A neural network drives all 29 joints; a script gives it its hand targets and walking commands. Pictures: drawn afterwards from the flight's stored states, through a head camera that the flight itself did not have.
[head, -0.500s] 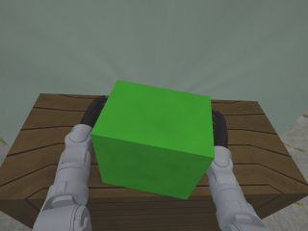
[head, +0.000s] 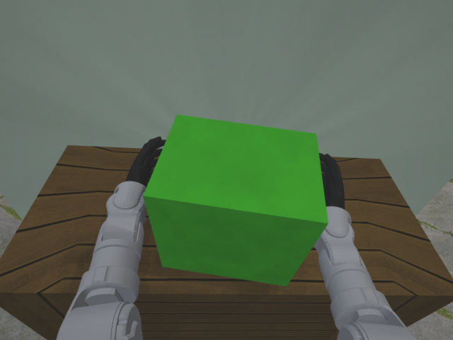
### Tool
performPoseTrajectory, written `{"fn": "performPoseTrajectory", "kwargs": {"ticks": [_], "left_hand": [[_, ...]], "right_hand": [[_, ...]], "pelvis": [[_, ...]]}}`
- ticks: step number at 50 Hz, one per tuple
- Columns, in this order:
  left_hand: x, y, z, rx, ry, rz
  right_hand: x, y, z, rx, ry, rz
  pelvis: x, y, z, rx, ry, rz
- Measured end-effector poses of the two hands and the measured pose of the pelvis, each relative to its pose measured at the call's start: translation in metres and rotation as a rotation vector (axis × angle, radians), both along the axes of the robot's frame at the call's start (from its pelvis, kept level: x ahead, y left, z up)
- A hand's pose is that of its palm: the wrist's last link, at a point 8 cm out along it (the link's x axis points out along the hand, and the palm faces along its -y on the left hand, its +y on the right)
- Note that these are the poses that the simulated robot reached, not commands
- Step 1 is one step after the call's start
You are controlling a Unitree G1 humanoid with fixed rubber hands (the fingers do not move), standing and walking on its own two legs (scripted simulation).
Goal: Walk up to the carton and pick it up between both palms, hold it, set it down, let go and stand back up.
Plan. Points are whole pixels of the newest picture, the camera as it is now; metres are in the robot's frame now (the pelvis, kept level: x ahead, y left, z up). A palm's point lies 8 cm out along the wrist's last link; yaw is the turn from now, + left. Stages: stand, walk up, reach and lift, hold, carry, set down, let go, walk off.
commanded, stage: reach and lift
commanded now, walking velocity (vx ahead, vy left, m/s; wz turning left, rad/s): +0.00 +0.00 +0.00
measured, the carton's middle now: (234, 204) +0.36 +0.00 +0.05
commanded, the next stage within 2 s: hold in 1.92 s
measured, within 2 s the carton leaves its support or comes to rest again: neither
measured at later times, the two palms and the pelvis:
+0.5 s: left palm (132, 164) +0.35 +0.17 +0.17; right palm (345, 182) +0.34 -0.18 +0.15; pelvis +0.00 +0.01 +0.00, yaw +1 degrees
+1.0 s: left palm (122, 163) +0.34 +0.18 +0.18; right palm (343, 175) +0.35 -0.17 +0.16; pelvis -0.02 -0.01 +0.00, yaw +3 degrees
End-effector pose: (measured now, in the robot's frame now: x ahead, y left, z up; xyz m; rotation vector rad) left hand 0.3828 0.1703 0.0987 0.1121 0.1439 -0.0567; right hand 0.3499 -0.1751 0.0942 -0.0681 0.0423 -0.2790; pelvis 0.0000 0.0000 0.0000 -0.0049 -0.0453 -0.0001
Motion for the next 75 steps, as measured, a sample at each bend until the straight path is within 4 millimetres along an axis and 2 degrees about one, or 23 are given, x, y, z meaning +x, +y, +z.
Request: {"fn": "performPoseTrajectory", "kwargs": {"ticks": [4,9,15,20,25,32,38,42,47,52,59,65,75], "left_hand": [[0.0,0.009,0.003,0.0,0.003,0.017],[-0.007,0.015,0.005,0.012,0.004,0.035],[-0.01,0.006,0.021,0.033,-0.019,0.023],[-0.016,-0.004,0.046,0.03,-0.059,0.034],[-0.032,-0.003,0.067,0.003,-0.074,0.083],[-0.051,0.005,0.069,-0.034,-0.018,0.136],[-0.055,0.008,0.06,-0.026,0.022,0.138],[-0.055,0.006,0.064,-0.015,0.0,0.137],[-0.05,0.004,0.074,-0.021,-0.016,0.138],[-0.045,0.005,0.087,-0.026,-0.033,0.151],[-0.042,0.009,0.092,-0.054,-0.031,0.166],[-0.046,0.01,0.088,-0.056,-0.016,0.179],[-0.057,0.002,0.1,-0.033,-0.03,0.177]], "right_hand": [[0.007,0.008,0.005,-0.013,0.014,0.021],[0.005,0.014,0.004,0.018,0.019,0.035],[-0.005,0.006,0.008,0.059,-0.001,0.017],[-0.008,-0.004,0.028,0.076,-0.04,0.024],[-0.008,-0.003,0.054,0.035,-0.053,0.074],[-0.01,0.004,0.063,0.002,0.006,0.12],[-0.012,0.007,0.052,0.027,0.044,0.123],[-0.014,0.005,0.05,0.069,0.022,0.118],[-0.009,0.004,0.057,0.083,0.008,0.119],[0.0,0.005,0.076,0.063,-0.006,0.133],[0.009,0.008,0.095,0.032,-0.002,0.15],[0.008,0.01,0.096,0.047,0.013,0.157],[-0.003,0.002,0.097,0.086,0.004,0.157]], "pelvis": [[0.005,-0.001,0.0,0.002,-0.024,0.019],[0.008,0.002,-0.002,-0.001,-0.045,0.048],[0.007,0.008,-0.002,-0.006,-0.035,0.06],[0.004,0.012,-0.002,-0.007,-0.025,0.035],[-0.003,0.007,-0.002,-0.004,-0.064,0.019],[-0.017,-0.004,-0.002,0.006,-0.114,0.035],[-0.026,-0.009,-0.004,0.008,-0.113,0.048],[-0.028,-0.008,-0.004,0.006,-0.102,0.051],[-0.027,-0.007,-0.004,0.006,-0.088,0.046],[-0.022,-0.007,-0.004,0.005,-0.082,0.043],[-0.015,-0.007,-0.004,0.001,-0.09,0.042],[-0.011,-0.006,-0.004,-0.004,-0.098,0.047],[-0.015,-0.006,-0.005,-0.005,-0.107,0.048]]}}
